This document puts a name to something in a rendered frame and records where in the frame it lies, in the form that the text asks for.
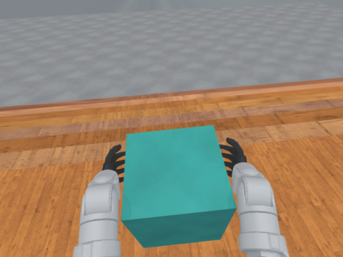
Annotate robot left hand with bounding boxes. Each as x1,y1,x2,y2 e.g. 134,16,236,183
102,145,125,183

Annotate robot right hand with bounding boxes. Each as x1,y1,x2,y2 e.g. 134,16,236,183
219,138,247,177

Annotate carton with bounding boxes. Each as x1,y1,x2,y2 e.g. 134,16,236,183
121,125,237,248

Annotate left robot forearm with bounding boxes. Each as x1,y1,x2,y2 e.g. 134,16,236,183
73,170,121,257

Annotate right robot forearm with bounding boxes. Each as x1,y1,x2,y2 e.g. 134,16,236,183
232,162,289,257

